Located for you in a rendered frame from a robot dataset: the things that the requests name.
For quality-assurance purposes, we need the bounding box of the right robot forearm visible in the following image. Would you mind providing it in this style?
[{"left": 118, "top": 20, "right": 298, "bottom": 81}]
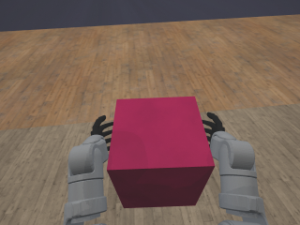
[{"left": 210, "top": 131, "right": 269, "bottom": 225}]

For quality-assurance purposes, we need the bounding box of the left robot forearm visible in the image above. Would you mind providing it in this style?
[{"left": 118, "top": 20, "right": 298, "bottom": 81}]
[{"left": 63, "top": 134, "right": 109, "bottom": 225}]

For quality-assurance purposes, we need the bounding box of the left robot hand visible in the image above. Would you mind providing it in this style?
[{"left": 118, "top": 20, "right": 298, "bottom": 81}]
[{"left": 91, "top": 115, "right": 113, "bottom": 151}]

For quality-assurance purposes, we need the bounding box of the carton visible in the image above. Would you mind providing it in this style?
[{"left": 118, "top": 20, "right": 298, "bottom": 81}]
[{"left": 107, "top": 96, "right": 215, "bottom": 208}]

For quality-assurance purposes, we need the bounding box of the right robot hand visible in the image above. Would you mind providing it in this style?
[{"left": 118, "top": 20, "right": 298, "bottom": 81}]
[{"left": 202, "top": 112, "right": 225, "bottom": 147}]

